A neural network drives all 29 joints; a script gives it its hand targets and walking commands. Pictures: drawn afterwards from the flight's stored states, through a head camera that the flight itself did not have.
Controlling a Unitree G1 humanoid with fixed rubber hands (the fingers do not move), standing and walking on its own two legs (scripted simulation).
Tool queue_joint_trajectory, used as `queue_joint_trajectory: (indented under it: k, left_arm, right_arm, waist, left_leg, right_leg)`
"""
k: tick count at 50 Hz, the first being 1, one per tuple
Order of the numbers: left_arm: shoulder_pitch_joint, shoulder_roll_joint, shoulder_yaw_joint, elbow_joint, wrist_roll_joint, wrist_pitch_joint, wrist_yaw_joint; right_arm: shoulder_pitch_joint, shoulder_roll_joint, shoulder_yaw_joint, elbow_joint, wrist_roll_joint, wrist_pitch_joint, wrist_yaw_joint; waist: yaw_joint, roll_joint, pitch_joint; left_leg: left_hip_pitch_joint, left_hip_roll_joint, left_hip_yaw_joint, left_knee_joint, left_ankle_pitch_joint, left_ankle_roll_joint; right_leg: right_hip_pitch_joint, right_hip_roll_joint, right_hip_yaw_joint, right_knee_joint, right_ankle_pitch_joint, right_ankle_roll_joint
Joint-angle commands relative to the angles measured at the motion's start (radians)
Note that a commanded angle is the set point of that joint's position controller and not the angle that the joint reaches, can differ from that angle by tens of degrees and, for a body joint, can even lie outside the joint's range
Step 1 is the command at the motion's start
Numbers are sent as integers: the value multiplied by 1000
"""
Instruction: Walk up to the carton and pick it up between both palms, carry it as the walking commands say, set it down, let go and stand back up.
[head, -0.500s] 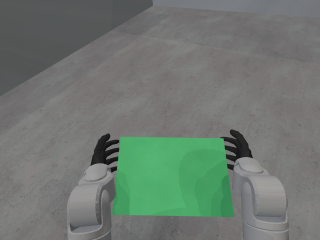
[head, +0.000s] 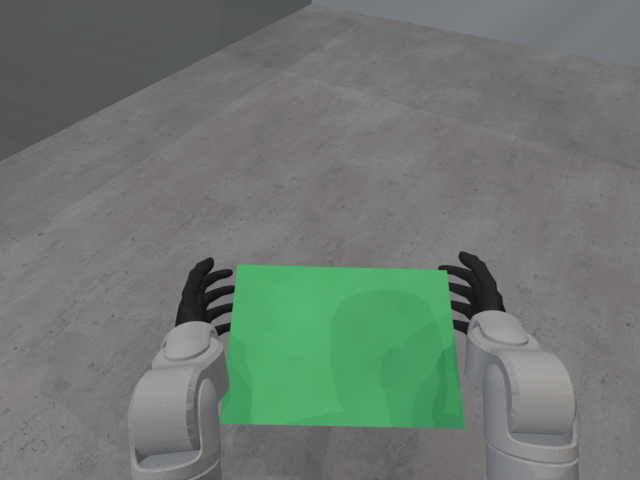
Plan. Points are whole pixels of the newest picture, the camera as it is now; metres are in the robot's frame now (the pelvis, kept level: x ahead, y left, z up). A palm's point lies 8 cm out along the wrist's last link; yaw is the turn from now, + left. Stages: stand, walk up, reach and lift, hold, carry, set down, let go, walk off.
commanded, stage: carry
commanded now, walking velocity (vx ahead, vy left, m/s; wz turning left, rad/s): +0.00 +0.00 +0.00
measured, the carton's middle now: (335, 353) +0.29 +0.02 +0.01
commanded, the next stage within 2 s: none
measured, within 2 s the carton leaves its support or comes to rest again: neither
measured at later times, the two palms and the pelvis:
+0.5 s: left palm (237, 267) +0.36 +0.14 +0.10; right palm (481, 266) +0.36 -0.17 +0.10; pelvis +0.09 -0.02 -0.01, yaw +1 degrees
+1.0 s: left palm (223, 286) +0.33 +0.15 +0.10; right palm (475, 272) +0.35 -0.15 +0.10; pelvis +0.08 -0.01 -0.02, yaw +3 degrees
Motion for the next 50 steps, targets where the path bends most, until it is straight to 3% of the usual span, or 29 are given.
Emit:
queue_joint_trajectory:
  k: [1,2,3,4,5,6,9,11,13,15,18,19,20,22,23,24,25,27,32,34,36,37,41,43,44,45,46,48,50]
  left_arm:
    - [-371,-988,-644,0,-461,27,-258]
    - [-421,-984,-644,-21,-471,25,-264]
    - [-437,-972,-626,-24,-473,23,-266]
    - [-458,-971,-622,-47,-483,15,-269]
    - [-433,-971,-601,-14,-473,9,-267]
    - [-448,-978,-603,-26,-476,4,-272]
    - [-360,-1019,-553,4,-459,-13,-280]
    - [-405,-1047,-582,-81,-486,-43,-275]
    - [-398,-1029,-586,-74,-482,-47,-276]
    - [-369,-1033,-572,-24,-464,-40,-277]
    - [-294,-980,-554,84,-435,-18,-276]
    - [-322,-983,-568,71,-426,-23,-275]
    - [-330,-967,-571,59,-435,-22,-275]
    - [-395,-960,-591,-9,-453,-28,-270]
    - [-383,-957,-583,25,-441,-23,-264]
    - [-372,-941,-586,24,-439,-26,-262]
    - [-393,-934,-596,6,-449,-26,-264]
    - [-425,-941,-598,-25,-461,-33,-263]
    - [-416,-927,-593,24,-441,-28,-252]
    - [-412,-923,-578,37,-440,-24,-254]
    - [-392,-918,-562,77,-426,-25,-255]
    - [-425,-909,-578,32,-431,-32,-253]
    - [-443,-915,-573,15,-434,-42,-256]
    - [-439,-932,-572,15,-439,-45,-252]
    - [-437,-938,-573,13,-447,-44,-255]
    - [-455,-940,-583,-1,-445,-47,-253]
    - [-449,-930,-571,0,-445,-46,-253]
    - [-413,-930,-555,53,-424,-42,-247]
    - [-364,-905,-534,120,-401,-30,-250]
  right_arm:
    - [-360,899,557,-130,421,30,222]
    - [-376,916,565,-135,424,31,218]
    - [-382,922,566,-131,427,33,207]
    - [-378,940,579,-121,436,39,206]
    - [-405,953,596,-116,452,42,198]
    - [-390,965,604,-95,457,44,199]
    - [-456,1008,652,-167,487,23,198]
    - [-456,1049,654,-191,500,2,199]
    - [-409,1056,649,-160,487,0,199]
    - [-459,1057,671,-178,492,3,200]
    - [-392,974,627,-110,445,15,197]
    - [-426,990,641,-116,462,13,203]
    - [-395,980,626,-93,454,17,206]
    - [-389,985,611,-79,454,19,210]
    - [-391,975,609,-64,451,27,210]
    - [-346,959,597,-36,436,27,209]
    - [-322,966,582,-11,433,23,214]
    - [-340,980,583,-15,438,18,215]
    - [-314,941,550,22,417,19,215]
    - [-325,943,554,30,412,23,212]
    - [-325,934,548,50,406,22,209]
    - [-331,938,548,40,411,15,215]
    - [-351,964,563,35,419,11,218]
    - [-355,952,561,12,419,4,212]
    - [-336,961,561,22,419,4,212]
    - [-328,977,573,32,426,2,215]
    - [-320,963,564,36,418,6,211]
    - [-326,965,575,40,423,11,210]
    - [-322,918,552,63,404,14,213]
  waist:
    - [-21,82,-322]
    - [-24,30,-355]
    - [-34,-45,-419]
    - [-29,-141,-489]
    - [-15,-267,-522]
    - [-11,-291,-505]
    - [-5,-225,-526]
    - [-6,-197,-561]
    - [-23,-154,-569]
    - [-24,-166,-537]
    - [-24,-86,-502]
    - [-23,-50,-490]
    - [-23,-72,-507]
    - [-28,-23,-504]
    - [-28,-67,-475]
    - [-28,-43,-481]
    - [-27,-21,-492]
    - [-26,-44,-493]
    - [-25,-6,-458]
    - [-24,-56,-443]
    - [-25,-46,-419]
    - [-23,-7,-435]
    - [-27,-63,-405]
    - [-25,-43,-394]
    - [-23,-4,-411]
    - [-24,-7,-405]
    - [-23,-14,-403]
    - [-23,-99,-363]
    - [-22,-98,-319]
  left_leg:
    - [160,129,12,84,791,7]
    - [130,102,18,135,692,-37]
    - [46,72,25,223,545,-72]
    - [-81,38,3,302,309,-94]
    - [-201,-11,-12,398,-66,-102]
    - [-281,-40,-56,434,-266,-91]
    - [-329,-17,-81,218,-258,-77]
    - [-255,-10,-51,129,-144,-88]
    - [-138,20,-39,48,10,-83]
    - [-66,40,-50,64,65,-75]
    - [-48,93,-97,101,245,-58]
    - [-35,102,-98,125,357,-60]
    - [-30,104,-92,150,343,-58]
    - [-38,95,-73,140,226,-63]
    - [-67,96,-92,128,207,-55]
    - [-50,92,-87,133,231,-51]
    - [-61,98,-97,119,221,-45]
    - [-62,100,-102,126,253,-46]
    - [-85,109,-105,134,321,-46]
    - [-101,104,-101,134,273,-41]
    - [-124,96,-95,116,174,-44]
    - [-122,89,-104,124,181,-39]
    - [-200,88,-121,162,147,-46]
    - [-239,95,-138,184,231,-40]
    - [-258,95,-158,186,253,-29]
    - [-275,94,-158,210,255,-31]
    - [-285,82,-150,218,194,-29]
    - [-324,54,-117,225,45,-46]
    - [-393,42,-143,211,-52,-40]
  right_leg:
    - [140,9,-48,-276,335,-18]
    - [230,-35,-22,-291,498,-30]
    - [378,-123,57,-237,799,-62]
    - [523,-224,158,-143,1128,-125]
    - [644,-304,248,-126,1354,-187]
    - [661,-347,285,-150,1410,-231]
    - [705,-307,239,-192,1145,-190]
    - [676,-250,173,-171,1009,-157]
    - [564,-225,133,-173,868,-126]
    - [445,-199,111,-187,682,-94]
    - [359,-153,94,-202,489,-82]
    - [337,-147,87,-177,533,-74]
    - [338,-143,94,-179,581,-76]
    - [320,-158,106,-191,511,-78]
    - [317,-152,112,-192,487,-85]
    - [307,-156,118,-180,505,-89]
    - [315,-149,110,-182,425,-84]
    - [320,-143,106,-180,419,-85]
    - [306,-138,101,-155,423,-79]
    - [308,-138,105,-181,396,-68]
    - [301,-148,122,-204,378,-73]
    - [311,-160,126,-195,394,-77]
    - [328,-175,100,-171,373,-60]
    - [330,-181,89,-136,334,-57]
    - [336,-181,80,-113,306,-57]
    - [355,-190,80,-107,341,-58]
    - [340,-203,93,-111,319,-64]
    - [342,-239,110,-158,320,-72]
    - [324,-255,122,-196,160,-74]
